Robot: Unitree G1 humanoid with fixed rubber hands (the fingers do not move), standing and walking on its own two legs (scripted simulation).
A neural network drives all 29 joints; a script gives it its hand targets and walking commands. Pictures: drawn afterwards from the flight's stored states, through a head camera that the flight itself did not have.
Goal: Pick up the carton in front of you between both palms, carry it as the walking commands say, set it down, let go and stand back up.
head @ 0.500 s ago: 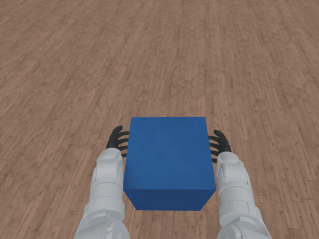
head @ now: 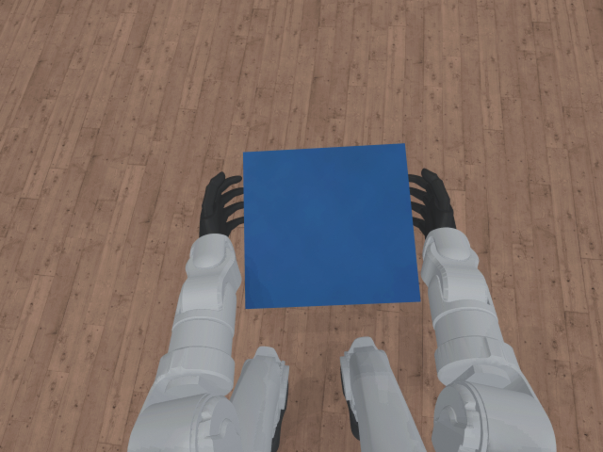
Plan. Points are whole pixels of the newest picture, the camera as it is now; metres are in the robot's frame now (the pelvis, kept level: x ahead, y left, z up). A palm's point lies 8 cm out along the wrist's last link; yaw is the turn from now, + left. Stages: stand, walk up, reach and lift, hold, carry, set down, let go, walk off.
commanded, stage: set down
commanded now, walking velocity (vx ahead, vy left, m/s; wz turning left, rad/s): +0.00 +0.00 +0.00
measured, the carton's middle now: (324, 237) +0.41 -0.03 -0.16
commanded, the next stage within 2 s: none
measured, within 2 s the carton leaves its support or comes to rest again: rests again in 1.48 s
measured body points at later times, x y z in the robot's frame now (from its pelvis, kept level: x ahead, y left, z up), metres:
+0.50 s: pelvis -0.03 -0.01 -0.13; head +0.25 -0.04 +0.22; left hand +0.44 +0.11 -0.24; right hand +0.44 -0.20 -0.25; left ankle +0.05 +0.12 -0.60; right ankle +0.08 -0.11 -0.60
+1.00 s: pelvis -0.04 -0.01 -0.23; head +0.30 -0.04 +0.05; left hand +0.47 +0.10 -0.39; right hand +0.48 -0.21 -0.40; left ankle +0.05 +0.12 -0.60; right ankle +0.08 -0.12 -0.60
